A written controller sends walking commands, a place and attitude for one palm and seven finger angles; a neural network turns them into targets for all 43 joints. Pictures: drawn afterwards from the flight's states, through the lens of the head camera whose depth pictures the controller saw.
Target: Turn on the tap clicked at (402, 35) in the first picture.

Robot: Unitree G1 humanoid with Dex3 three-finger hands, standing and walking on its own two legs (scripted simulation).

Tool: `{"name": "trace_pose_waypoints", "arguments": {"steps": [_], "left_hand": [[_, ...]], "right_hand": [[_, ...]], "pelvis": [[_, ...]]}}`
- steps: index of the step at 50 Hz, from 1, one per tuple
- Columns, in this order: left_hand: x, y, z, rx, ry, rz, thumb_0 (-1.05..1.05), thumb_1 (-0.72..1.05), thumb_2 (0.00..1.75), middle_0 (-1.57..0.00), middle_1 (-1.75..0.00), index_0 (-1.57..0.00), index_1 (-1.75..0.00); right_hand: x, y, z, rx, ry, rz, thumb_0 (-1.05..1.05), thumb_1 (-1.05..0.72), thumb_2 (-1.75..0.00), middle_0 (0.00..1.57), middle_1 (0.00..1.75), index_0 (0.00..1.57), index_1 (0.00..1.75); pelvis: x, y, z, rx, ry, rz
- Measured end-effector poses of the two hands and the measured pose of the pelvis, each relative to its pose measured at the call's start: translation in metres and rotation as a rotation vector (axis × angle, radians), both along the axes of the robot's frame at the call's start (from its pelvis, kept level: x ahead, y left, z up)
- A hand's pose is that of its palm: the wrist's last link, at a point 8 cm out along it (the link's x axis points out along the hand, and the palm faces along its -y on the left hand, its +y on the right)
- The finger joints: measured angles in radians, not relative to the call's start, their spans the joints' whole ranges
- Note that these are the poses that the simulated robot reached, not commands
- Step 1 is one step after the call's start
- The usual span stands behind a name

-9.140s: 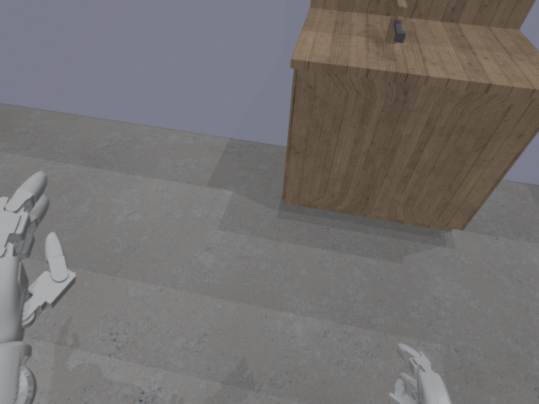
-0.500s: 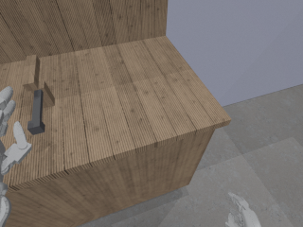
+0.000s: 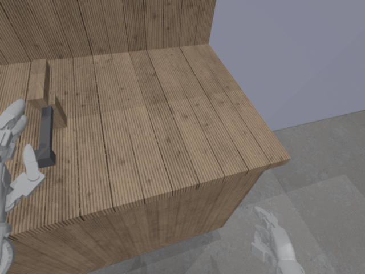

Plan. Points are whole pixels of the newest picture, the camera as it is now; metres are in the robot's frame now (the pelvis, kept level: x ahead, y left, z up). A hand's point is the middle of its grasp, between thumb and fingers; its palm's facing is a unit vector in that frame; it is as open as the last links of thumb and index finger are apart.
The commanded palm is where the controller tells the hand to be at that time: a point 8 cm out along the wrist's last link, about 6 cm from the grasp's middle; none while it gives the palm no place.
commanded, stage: come to a stop and stand still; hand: left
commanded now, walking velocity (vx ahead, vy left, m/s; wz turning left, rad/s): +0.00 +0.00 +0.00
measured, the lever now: (44, 157) +0.29 +0.30 +0.09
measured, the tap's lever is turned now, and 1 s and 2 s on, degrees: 0 0 0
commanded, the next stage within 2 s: look again from close up in 1.64 s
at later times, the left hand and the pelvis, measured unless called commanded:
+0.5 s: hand (37, 227) +0.16 +0.23 +0.13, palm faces +0.34 -0.86 -0.39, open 7.4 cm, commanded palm +0.11 +0.26 +0.18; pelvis -0.06 -0.02 +0.00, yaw +0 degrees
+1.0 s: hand (3, 216) +0.16 +0.26 +0.16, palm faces +0.44 -0.83 -0.34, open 7.4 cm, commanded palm +0.10 +0.29 +0.18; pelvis -0.05 +0.00 +0.00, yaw +2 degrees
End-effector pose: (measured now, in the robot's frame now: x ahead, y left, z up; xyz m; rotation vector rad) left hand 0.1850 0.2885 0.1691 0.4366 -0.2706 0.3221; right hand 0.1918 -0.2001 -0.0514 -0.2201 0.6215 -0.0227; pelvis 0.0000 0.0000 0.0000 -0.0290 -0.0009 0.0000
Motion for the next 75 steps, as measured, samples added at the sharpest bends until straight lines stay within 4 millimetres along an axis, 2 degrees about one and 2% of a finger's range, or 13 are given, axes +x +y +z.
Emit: {"name": "trace_pose_waypoints", "arguments": {"steps": [6,8,12,15,18,20,24,29,34,44,54,65,75], "left_hand": [[-0.016,-0.001,0.002,-0.016,-0.006,0.040,0.01,0.89,0.90,-0.21,-0.30,-0.21,-0.30],[-0.014,0.009,0.022,0.132,-0.076,0.046,0.01,0.89,0.90,-0.21,-0.30,-0.21,-0.30],[-0.014,0.026,0.042,0.116,-0.184,0.121,0.01,0.89,0.90,-0.21,-0.30,-0.21,-0.30],[-0.021,0.006,0.032,0.056,-0.129,0.077,0.01,0.90,0.90,-0.20,-0.30,-0.20,-0.30],[-0.033,-0.024,0.009,0.013,-0.018,-0.018,0.01,0.90,0.90,-0.20,-0.30,-0.20,-0.30],[-0.044,-0.033,-0.005,-0.001,0.049,-0.052,0.01,0.89,0.90,-0.20,-0.30,-0.20,-0.30],[-0.062,-0.023,-0.020,-0.014,0.097,-0.009,0.01,0.89,0.90,-0.21,-0.30,-0.21,-0.30],[-0.075,-0.004,-0.003,-0.009,-0.017,0.080,0.01,0.88,0.90,-0.21,-0.30,-0.21,-0.30],[-0.077,-0.006,0.014,-0.012,-0.129,0.055,0.01,0.89,0.90,-0.21,-0.30,-0.21,-0.30],[-0.067,0.009,-0.010,-0.010,-0.009,0.041,0.01,0.89,0.90,-0.21,-0.30,-0.21,-0.30],[-0.060,0.014,0.007,-0.001,-0.094,0.072,0.01,0.89,0.90,-0.21,-0.30,-0.21,-0.30],[-0.028,0.011,-0.002,-0.023,-0.022,0.049,0.01,0.89,0.90,-0.21,-0.30,-0.21,-0.30],[-0.026,0.006,0.010,0.030,-0.019,0.049,0.01,0.89,0.90,-0.21,-0.30,-0.21,-0.30]], "right_hand": [[-0.020,-0.014,-0.008,-0.035,0.063,-0.012,0.01,-0.91,-0.90,0.20,0.30,0.21,0.30],[-0.029,-0.018,-0.012,-0.068,0.078,0.027,0.01,-0.91,-0.90,0.20,0.30,0.21,0.30],[-0.046,-0.026,-0.019,-0.034,0.091,0.021,0.01,-0.91,-0.90,0.20,0.30,0.21,0.30],[-0.059,-0.032,-0.021,0.014,0.056,-0.028,0.01,-0.91,-0.90,0.20,0.30,0.21,0.30],[-0.073,-0.036,-0.023,0.033,0.037,-0.074,0.01,-0.91,-0.90,0.20,0.30,0.21,0.30],[-0.083,-0.039,-0.023,0.028,0.043,-0.101,0.01,-0.91,-0.90,0.20,0.30,0.21,0.30],[-0.100,-0.045,-0.020,-0.017,0.069,-0.111,0.01,-0.91,-0.90,0.20,0.30,0.21,0.30],[-0.109,-0.049,-0.016,-0.074,0.086,-0.069,0.01,-0.91,-0.90,0.20,0.30,0.21,0.30],[-0.106,-0.045,-0.012,-0.083,0.052,-0.054,0.01,-0.91,-0.90,0.20,0.30,0.21,0.30],[-0.095,-0.018,-0.008,-0.041,0.027,-0.052,0.01,-0.91,-0.90,0.20,0.30,0.21,0.30],[-0.067,0.001,-0.013,-0.029,0.061,0.024,0.01,-0.91,-0.90,0.20,0.30,0.21,0.30],[-0.029,-0.003,-0.007,-0.031,0.040,0.005,0.01,-0.91,-0.90,0.20,0.30,0.21,0.30],[-0.017,-0.015,-0.009,-0.037,0.059,-0.020,0.01,-0.91,-0.90,0.20,0.30,0.21,0.30]], "pelvis": [[-0.007,-0.006,0.001,-0.002,-0.008,0.012],[-0.013,-0.009,-0.001,-0.002,0.000,0.024],[-0.027,-0.012,-0.002,0.012,-0.015,0.012],[-0.033,-0.009,-0.002,0.013,-0.029,-0.006],[-0.039,-0.008,-0.003,0.016,-0.039,-0.014],[-0.043,-0.010,-0.003,0.019,-0.044,-0.015],[-0.053,-0.016,-0.002,0.016,-0.047,-0.008],[-0.064,-0.017,-0.002,0.004,-0.053,0.002],[-0.067,-0.010,-0.002,-0.002,-0.061,0.003],[-0.060,0.002,-0.002,0.004,-0.058,0.009],[-0.040,0.006,0.000,0.003,-0.045,0.029],[-0.019,0.006,0.001,0.004,-0.023,0.033],[-0.008,0.001,0.001,0.005,-0.012,0.038]]}}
